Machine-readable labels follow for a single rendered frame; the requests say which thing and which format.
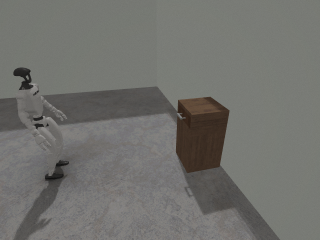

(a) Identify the left robot upper arm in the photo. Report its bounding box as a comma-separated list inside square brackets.
[31, 83, 44, 103]

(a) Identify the left robot hand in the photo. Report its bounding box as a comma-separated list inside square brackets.
[54, 110, 67, 121]

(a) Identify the right robot forearm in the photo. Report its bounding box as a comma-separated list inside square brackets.
[19, 113, 40, 137]

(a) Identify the drawer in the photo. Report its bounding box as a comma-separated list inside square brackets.
[178, 104, 191, 128]

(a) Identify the cabinet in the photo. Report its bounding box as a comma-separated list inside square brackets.
[176, 97, 230, 173]

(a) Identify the right robot hand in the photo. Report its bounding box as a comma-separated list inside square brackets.
[35, 134, 52, 151]

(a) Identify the right robot foot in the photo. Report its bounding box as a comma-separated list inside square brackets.
[45, 173, 64, 180]

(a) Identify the left robot shin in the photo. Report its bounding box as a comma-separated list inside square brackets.
[56, 143, 64, 162]

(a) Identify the right robot upper arm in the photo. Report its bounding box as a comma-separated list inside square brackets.
[16, 90, 29, 118]

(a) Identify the left robot forearm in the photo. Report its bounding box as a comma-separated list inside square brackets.
[42, 98, 57, 113]

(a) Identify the handle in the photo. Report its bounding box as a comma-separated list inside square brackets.
[177, 113, 186, 120]

